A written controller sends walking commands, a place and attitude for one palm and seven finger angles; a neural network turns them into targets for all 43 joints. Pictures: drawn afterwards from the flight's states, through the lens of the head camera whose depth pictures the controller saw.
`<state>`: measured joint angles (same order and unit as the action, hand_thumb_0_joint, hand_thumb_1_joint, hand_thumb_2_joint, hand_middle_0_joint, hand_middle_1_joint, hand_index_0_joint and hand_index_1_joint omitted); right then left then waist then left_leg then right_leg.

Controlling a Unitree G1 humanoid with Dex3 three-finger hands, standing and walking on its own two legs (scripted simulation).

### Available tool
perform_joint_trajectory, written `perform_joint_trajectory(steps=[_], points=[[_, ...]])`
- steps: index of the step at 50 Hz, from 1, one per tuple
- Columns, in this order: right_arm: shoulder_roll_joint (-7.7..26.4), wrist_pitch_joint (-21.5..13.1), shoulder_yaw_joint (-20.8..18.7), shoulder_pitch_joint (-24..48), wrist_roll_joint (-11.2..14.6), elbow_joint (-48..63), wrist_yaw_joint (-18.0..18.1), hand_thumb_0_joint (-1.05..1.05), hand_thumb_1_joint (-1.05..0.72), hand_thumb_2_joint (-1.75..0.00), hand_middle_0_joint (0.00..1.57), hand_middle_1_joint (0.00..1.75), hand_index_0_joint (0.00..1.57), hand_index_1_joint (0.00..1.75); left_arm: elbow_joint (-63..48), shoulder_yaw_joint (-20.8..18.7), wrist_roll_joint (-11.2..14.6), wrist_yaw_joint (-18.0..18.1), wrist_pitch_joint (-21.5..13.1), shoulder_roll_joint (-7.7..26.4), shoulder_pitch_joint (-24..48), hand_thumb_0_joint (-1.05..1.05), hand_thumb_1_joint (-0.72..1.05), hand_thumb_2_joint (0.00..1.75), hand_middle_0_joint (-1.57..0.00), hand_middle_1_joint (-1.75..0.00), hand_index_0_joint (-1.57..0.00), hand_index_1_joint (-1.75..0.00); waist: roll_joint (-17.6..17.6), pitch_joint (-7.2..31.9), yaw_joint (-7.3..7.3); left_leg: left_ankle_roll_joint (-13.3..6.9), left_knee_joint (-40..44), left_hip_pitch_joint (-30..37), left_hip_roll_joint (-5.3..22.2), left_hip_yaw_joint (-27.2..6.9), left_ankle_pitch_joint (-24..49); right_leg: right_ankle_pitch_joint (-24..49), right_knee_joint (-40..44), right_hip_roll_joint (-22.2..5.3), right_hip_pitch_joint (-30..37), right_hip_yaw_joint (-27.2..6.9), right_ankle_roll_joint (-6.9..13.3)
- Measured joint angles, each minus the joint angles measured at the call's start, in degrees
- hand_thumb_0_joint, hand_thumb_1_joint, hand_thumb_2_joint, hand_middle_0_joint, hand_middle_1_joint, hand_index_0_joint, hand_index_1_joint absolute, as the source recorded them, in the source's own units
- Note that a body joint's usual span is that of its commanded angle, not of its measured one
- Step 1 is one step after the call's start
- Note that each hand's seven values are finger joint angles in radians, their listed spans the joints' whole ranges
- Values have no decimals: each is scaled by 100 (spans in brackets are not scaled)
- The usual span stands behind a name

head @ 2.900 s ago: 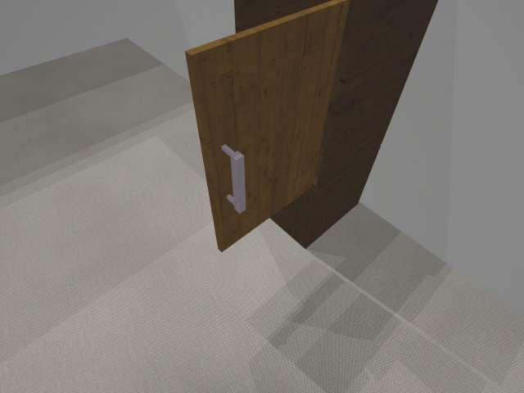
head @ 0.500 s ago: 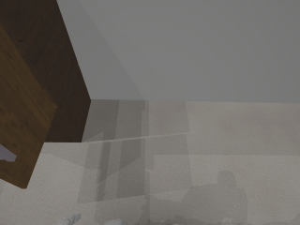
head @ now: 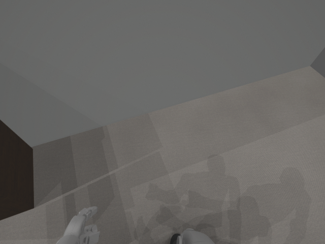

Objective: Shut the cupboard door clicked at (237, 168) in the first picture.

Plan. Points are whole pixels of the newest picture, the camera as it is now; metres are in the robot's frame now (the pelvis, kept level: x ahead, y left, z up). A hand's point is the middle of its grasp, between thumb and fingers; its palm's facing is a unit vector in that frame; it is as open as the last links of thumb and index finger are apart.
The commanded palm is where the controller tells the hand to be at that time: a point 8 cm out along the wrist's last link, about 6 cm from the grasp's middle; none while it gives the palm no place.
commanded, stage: walk to a spot facing it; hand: left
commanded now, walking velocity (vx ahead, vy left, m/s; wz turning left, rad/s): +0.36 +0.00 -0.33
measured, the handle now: out of the picture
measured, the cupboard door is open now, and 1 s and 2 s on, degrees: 90 90 90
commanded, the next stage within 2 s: turn to face it in 0.86 s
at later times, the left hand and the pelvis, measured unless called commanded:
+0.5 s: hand (98, 224) +0.19 +0.18 -0.17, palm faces -0.05 -0.99 -0.16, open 7.4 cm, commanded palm none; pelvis +0.22 +0.00 +0.01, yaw -8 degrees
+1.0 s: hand (147, 114) +0.56 +0.06 -0.14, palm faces -0.29 -0.93 -0.22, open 7.4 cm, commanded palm none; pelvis +0.43 -0.10 +0.02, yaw -16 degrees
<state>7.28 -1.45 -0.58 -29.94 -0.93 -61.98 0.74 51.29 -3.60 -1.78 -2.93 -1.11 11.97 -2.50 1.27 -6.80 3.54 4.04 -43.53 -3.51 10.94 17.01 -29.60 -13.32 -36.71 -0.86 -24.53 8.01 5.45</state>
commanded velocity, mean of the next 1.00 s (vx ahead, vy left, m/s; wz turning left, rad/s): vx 0.32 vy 0.00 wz -0.17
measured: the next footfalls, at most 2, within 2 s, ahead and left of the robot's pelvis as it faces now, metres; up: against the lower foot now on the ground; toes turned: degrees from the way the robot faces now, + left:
left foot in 0.44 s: +0.32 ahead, +0.11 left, +0.00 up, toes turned -1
right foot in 0.84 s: +0.46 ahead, -0.20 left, +0.00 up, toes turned -23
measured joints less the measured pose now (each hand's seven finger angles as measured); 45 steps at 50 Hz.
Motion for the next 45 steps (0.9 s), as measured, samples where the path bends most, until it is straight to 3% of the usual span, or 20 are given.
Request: perform_joint_trajectory(steps=[2,4,8,13,19,22,23,26,29,31,34,38,41,42,45], points=[[36,142,-47,321,45,-33,-8,1,-90,-90,20,30,20,30,1,-6,71,108,-106,-21,-84,0,91,90,-20,-30,-19,-30,-21,-116,-20,-120,-1936,-853,-140,-789,-30,-150,-242,96,103,-43,14],[86,189,-116,702,16,62,0,1,-90,-90,20,30,20,30,87,12,89,197,-88,-52,-262,0,91,90,-20,-30,-20,-30,-56,-118,-3,-176,-2803,-1605,-226,-1195,433,-205,9,209,387,-77,2],[152,139,-204,1385,-65,463,-22,1,-91,-90,20,30,20,30,342,-45,59,317,-72,-110,-711,0,92,90,-20,-30,-20,-30,-81,90,-37,-159,-2240,-2562,-220,-1440,1117,19,836,396,890,-238,10],[213,53,-241,1925,-85,772,-80,1,-91,-90,20,30,20,30,613,-53,38,265,-154,-75,-1166,-1,93,90,-20,-30,-20,-30,-119,330,-229,-127,-1039,-2900,-279,-1517,1584,12,1456,530,1425,-402,19],[279,-16,-218,2340,-65,794,-135,1,-91,-90,20,30,20,30,866,17,44,245,-227,-130,-1616,0,92,90,-20,-30,-20,-30,-71,371,-538,-191,351,-2449,-529,-1395,1625,-434,1590,520,2040,-545,-100],[289,-133,-170,2447,-82,794,-130,1,-91,-90,20,30,20,30,1002,34,70,255,-207,-174,-1877,0,91,90,-20,-30,-20,-30,-3,379,-620,-336,1207,-1875,-711,-1234,1832,-936,1124,445,2143,-664,-207],[279,-210,-159,2481,-116,798,-114,1,-91,-90,20,30,20,30,1054,31,89,251,-180,-187,-1931,0,91,90,-20,-30,-20,-30,33,362,-614,-446,1181,-1818,-733,-1172,2071,-1147,542,400,1947,-694,-216],[187,-304,-97,2365,-142,830,-62,1,-91,-90,20,30,20,30,1192,38,63,238,-65,-169,-1870,0,91,90,-20,-30,-20,-30,157,304,-565,-531,897,-1576,-760,-932,1502,-1369,-2043,257,916,-744,-202],[100,-326,-77,1990,-133,700,-1,0,-91,-90,20,30,20,30,1123,-6,10,182,20,-132,-1631,1,91,90,-20,-30,-19,-30,154,318,-509,-432,1329,-1095,-760,-814,1399,-864,-3115,-7,26,-644,-292],[123,-328,-158,1728,-91,545,82,0,-93,-90,20,30,20,30,974,-31,-5,155,55,-128,-1432,1,91,90,-20,-30,-19,-30,116,319,-498,-421,1697,-757,-747,-724,1427,-576,-2906,-203,-376,-617,-358],[277,-260,-197,1369,-98,298,58,0,-94,-90,20,30,20,30,761,-42,-15,116,70,-133,-1119,1,91,90,-20,-30,-19,-30,15,313,-445,-364,2090,-314,-689,-581,1377,-187,-1800,-436,-628,-501,-411],[401,-151,-205,949,-115,38,9,0,-93,-90,20,30,20,30,588,-47,-19,77,64,-57,-698,1,91,90,-20,-30,-19,-30,-73,231,-269,-170,2154,136,-570,-400,1050,140,-576,-473,-546,-319,-387],[435,-68,-184,616,-101,-121,-17,0,-92,-90,20,30,20,30,485,-38,-22,68,-11,47,-488,0,91,90,-20,-30,-19,-30,-131,202,-173,17,1720,317,-384,-329,556,133,42,-303,-120,-130,-252],[414,-37,-174,514,-73,-182,-37,1,-92,-90,20,30,20,30,441,-40,-29,79,-99,105,-452,0,91,90,-20,-30,-19,-30,-86,215,-171,-10,1176,164,-312,-330,343,48,173,-279,28,-146,-162],[413,123,-181,716,12,-329,-52,1,-92,-90,20,30,20,30,426,-34,43,196,-256,76,-378,0,91,90,-20,-30,-19,-30,-154,35,-168,-215,-1487,-898,-363,-1048,24,-221,-201,-145,152,-110,-172]])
